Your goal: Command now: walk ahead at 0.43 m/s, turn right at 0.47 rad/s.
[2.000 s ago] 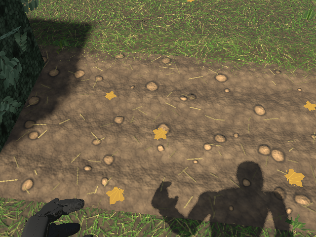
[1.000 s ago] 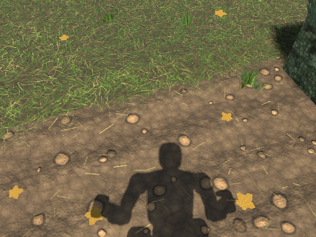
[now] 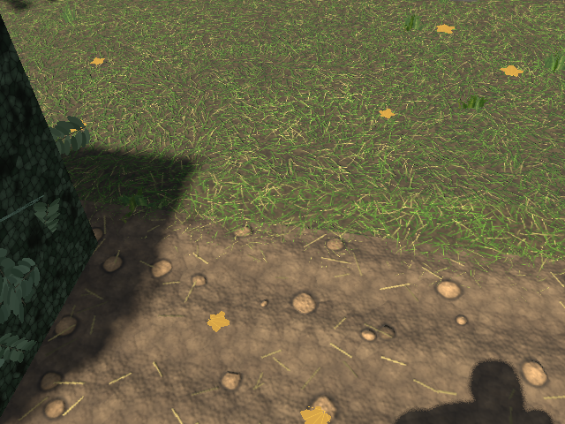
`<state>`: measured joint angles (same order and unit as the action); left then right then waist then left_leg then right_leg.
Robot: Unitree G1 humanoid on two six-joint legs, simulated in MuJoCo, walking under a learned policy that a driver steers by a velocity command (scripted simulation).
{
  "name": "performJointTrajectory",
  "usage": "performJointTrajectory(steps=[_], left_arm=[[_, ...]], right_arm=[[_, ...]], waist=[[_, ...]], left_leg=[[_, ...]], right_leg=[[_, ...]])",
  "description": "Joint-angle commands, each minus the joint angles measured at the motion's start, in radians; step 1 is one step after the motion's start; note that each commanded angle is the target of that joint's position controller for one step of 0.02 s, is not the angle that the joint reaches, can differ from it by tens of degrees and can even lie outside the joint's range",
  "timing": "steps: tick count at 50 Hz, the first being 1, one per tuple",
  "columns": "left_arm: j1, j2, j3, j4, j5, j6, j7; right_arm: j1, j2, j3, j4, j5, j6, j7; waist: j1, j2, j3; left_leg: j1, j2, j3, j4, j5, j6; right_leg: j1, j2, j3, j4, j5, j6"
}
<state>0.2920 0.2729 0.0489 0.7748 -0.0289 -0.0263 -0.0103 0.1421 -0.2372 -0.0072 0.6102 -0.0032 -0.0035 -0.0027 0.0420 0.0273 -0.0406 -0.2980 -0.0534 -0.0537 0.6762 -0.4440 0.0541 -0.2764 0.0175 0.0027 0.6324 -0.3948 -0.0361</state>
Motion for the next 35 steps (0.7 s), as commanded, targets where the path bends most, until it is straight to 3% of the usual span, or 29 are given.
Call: performJointTrajectory(steps=[1,2,3,4,6,8,11,14,15,16,17,18,19,20,21,22,23,24,26,29,31,32,34,35], left_arm=[[0.171,0.243,0.061,-0.013,0.012,-0.061,-0.011],[0.19,0.211,0.054,-0.007,0.027,-0.073,-0.01],[0.188,0.184,0.048,-0.018,0.025,-0.081,-0.01],[0.189,0.18,0.05,-0.026,0.011,-0.08,-0.005],[0.189,0.128,0.036,-0.034,-0.008,-0.06,0.012],[0.178,0.11,0.031,-0.048,-0.011,-0.038,0.029],[0.141,0.147,0.042,-0.074,-0.016,-0.02,0.044],[0.106,0.162,0.049,-0.096,-0.026,-0.018,0.044],[0.083,0.152,0.045,-0.108,-0.026,-0.021,0.042],[0.058,0.136,0.04,-0.124,-0.018,-0.026,0.036],[0.052,0.082,0.025,-0.142,0.005,-0.032,0.025],[0.117,-0.035,-0.012,-0.199,-0.017,-0.047,0.026],[0.148,0.026,-0.008,-0.2,-0.062,-0.049,0.033],[0.062,0.091,0.006,-0.19,-0.048,-0.044,0.031],[0.005,0.104,0.01,-0.184,-0.023,-0.039,0.024],[-0.031,0.096,0.012,-0.188,-0.009,-0.039,0.015],[-0.069,0.073,0.012,-0.201,-0.012,-0.032,0.006],[-0.084,0.051,0.006,-0.219,-0.024,-0.023,-0.004],[-0.11,0.024,-0.005,-0.241,-0.029,-0.003,-0.017],[-0.178,0.017,-0.023,-0.282,-0.01,-0.007,-0.026],[-0.266,0.016,-0.034,-0.304,0.0,-0.024,-0.039],[-0.322,0.018,-0.038,-0.318,0.004,-0.035,-0.048],[-0.387,0.029,-0.036,-0.336,0.007,-0.058,-0.063],[-0.387,0.056,-0.023,-0.343,0.007,-0.064,-0.064]], right_arm=[[-0.157,-0.14,-0.058,-0.141,0.063,-0.079,-0.009],[-0.209,-0.159,-0.064,-0.151,0.071,-0.107,-0.004],[-0.21,-0.144,-0.061,-0.142,0.049,-0.126,0.004],[-0.207,-0.131,-0.06,-0.141,0.025,-0.142,0.014],[-0.221,-0.115,-0.063,-0.132,0.01,-0.154,0.032],[-0.242,-0.088,-0.061,-0.124,0.017,-0.153,0.042],[-0.264,-0.06,-0.056,-0.122,0.028,-0.151,0.047],[-0.2,-0.126,-0.083,-0.112,0.055,-0.144,0.033],[-0.133,-0.156,-0.097,-0.097,0.061,-0.141,0.022],[-0.01,-0.192,-0.115,-0.071,0.065,-0.138,0.008],[0.184,-0.245,-0.134,-0.038,0.06,-0.133,-0.007],[0.322,-0.322,-0.139,-0.01,0.008,-0.121,-0.005],[0.268,-0.289,-0.131,-0.012,-0.009,-0.12,0.008],[0.223,-0.212,-0.113,-0.021,0.0,-0.117,0.003],[0.227,-0.18,-0.103,-0.001,0.0,-0.111,-0.004],[0.214,-0.158,-0.095,0.017,-0.012,-0.104,-0.006],[0.199,-0.129,-0.084,0.035,-0.02,-0.102,-0.004],[0.191,-0.111,-0.078,0.049,-0.017,-0.105,-0.002],[0.175,-0.086,-0.07,0.078,-0.002,-0.108,0.004],[0.156,-0.116,-0.069,0.105,-0.002,-0.118,0.003],[0.2,-0.152,-0.073,0.136,0.003,-0.121,0.003],[0.238,-0.177,-0.077,0.154,0.014,-0.118,0.001],[0.287,-0.234,-0.081,0.189,0.035,-0.109,0.005],[0.303,-0.268,-0.084,0.201,0.032,-0.105,0.005]], waist=[[0.036,-0.295,0.236],[0.058,-0.24,0.233],[0.052,-0.183,0.187],[0.049,-0.152,0.142],[0.046,-0.139,0.098],[0.044,-0.158,0.097],[0.036,-0.2,0.099],[-0.015,-0.224,0.069],[-0.059,-0.219,0.051],[-0.124,-0.205,-0.008],[-0.209,-0.11,-0.158],[-0.187,0.254,-0.337],[-0.148,0.346,-0.237],[-0.169,0.237,-0.084],[-0.173,0.111,-0.005],[-0.152,0.048,0.044],[-0.132,0.046,0.098],[-0.116,0.078,0.118],[-0.086,0.066,0.149],[-0.052,0.019,0.203],[-0.063,-0.035,0.241],[-0.076,-0.063,0.26],[-0.067,-0.054,0.255],[-0.045,-0.012,0.211]], left_leg=[[-0.471,-0.013,0.015,0.234,-0.135,-0.013],[-0.567,0.017,-0.067,0.314,-0.097,-0.005],[-0.575,0.027,-0.084,0.339,-0.014,0.0],[-0.587,0.029,-0.077,0.321,0.04,-0.007],[-0.522,0.036,-0.051,0.211,0.127,-0.034],[-0.401,0.004,-0.01,0.071,0.177,-0.072],[-0.182,-0.045,0.019,-0.102,0.226,-0.111],[0.078,-0.019,-0.008,-0.173,0.294,-0.124],[0.179,-0.005,-0.008,-0.202,0.28,-0.113],[0.342,0.026,-0.013,-0.211,0.265,-0.093],[0.605,0.147,-0.11,-0.2,0.189,-0.045],[0.868,0.434,-0.625,-0.335,-0.243,0.095],[0.77,0.497,-0.832,-0.419,-0.44,0.145],[0.658,0.46,-0.683,-0.42,-0.361,0.131],[0.564,0.418,-0.505,-0.417,-0.168,0.116],[0.477,0.375,-0.396,-0.431,-0.03,0.104],[0.409,0.33,-0.287,-0.448,0.079,0.08],[0.368,0.326,-0.226,-0.46,0.148,0.076],[0.314,0.32,-0.118,-0.481,0.266,0.071],[0.187,0.303,0.005,-0.551,0.374,0.084],[0.137,0.281,0.072,-0.625,0.41,0.089],[0.141,0.289,0.081,-0.666,0.452,0.099],[0.21,0.31,0.087,-0.654,0.708,0.115],[0.274,0.323,0.093,-0.586,0.984,0.114]], right_leg=[[0.137,-0.343,0.829,-0.544,-0.603,-0.314],[0.22,-0.371,0.87,-0.541,-0.515,-0.311],[0.29,-0.329,0.8,-0.51,-0.394,-0.284],[0.351,-0.293,0.733,-0.484,-0.297,-0.266],[0.365,-0.215,0.581,-0.458,-0.134,-0.223],[0.272,-0.158,0.495,-0.449,-0.049,-0.205],[0.083,-0.11,0.449,-0.425,0.001,-0.191],[-0.046,-0.12,0.49,-0.389,0.04,-0.146],[-0.08,-0.112,0.488,-0.333,0.111,-0.118],[-0.139,-0.082,0.458,-0.202,0.214,-0.08],[-0.242,-0.018,0.371,0.092,0.188,-0.039],[-0.506,0.08,0.249,0.454,-0.172,-0.007],[-0.654,-0.023,0.182,0.665,-0.12,-0.001],[-0.713,-0.068,0.147,0.738,-0.024,-0.006],[-0.696,-0.102,0.12,0.748,0.04,-0.008],[-0.663,-0.128,0.117,0.725,0.084,-0.013],[-0.649,-0.151,0.113,0.72,0.109,-0.022],[-0.648,-0.171,0.109,0.72,0.125,-0.025],[-0.675,-0.186,0.102,0.724,0.137,-0.017],[-0.635,-0.165,0.11,0.58,0.244,0.008],[-0.534,-0.126,0.054,0.359,0.347,-0.011],[-0.483,-0.103,0.011,0.254,0.369,-0.024],[-0.363,-0.063,-0.065,0.108,0.363,-0.052],[-0.292,-0.022,-0.089,0.079,0.33,-0.065]])
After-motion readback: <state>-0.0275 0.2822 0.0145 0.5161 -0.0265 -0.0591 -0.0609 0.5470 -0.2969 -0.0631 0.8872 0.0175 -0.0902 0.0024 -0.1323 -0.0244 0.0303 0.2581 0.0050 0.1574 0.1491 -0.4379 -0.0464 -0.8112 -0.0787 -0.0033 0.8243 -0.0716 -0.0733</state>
